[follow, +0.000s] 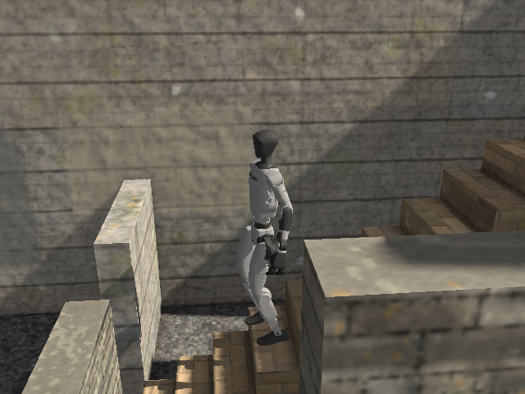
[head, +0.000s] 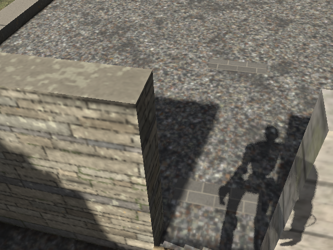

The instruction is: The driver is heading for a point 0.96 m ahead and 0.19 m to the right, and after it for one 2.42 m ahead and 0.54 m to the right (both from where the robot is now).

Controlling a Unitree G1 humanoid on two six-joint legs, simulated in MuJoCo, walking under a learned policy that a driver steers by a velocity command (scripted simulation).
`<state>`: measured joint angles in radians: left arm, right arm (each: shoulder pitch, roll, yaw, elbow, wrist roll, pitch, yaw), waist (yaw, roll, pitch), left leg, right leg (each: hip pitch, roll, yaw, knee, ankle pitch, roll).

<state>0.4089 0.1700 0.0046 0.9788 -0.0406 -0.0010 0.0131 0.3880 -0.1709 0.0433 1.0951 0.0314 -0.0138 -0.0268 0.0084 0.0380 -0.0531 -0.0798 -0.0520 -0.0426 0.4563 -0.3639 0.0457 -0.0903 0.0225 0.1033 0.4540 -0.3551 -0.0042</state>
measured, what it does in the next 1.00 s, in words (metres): goes down: right foot 0.19 m lower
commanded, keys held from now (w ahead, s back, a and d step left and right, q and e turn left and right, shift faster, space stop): w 0.92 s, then w+e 0.08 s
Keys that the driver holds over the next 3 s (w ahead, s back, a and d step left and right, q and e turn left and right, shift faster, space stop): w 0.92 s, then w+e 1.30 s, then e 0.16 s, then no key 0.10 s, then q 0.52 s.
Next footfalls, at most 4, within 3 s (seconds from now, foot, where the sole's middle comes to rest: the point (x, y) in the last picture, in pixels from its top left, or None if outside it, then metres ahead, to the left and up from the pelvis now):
0.50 right None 0.19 -0.15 -0.96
1.06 left None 0.50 0.16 -1.15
1.36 right None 0.48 0.00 -1.15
1.74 left None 0.53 0.19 -1.15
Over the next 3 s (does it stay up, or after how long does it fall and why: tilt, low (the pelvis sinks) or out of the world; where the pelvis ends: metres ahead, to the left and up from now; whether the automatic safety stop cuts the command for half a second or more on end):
stays up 0.49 -0.02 -0.43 its command is cut before an obstacle after 0.9 s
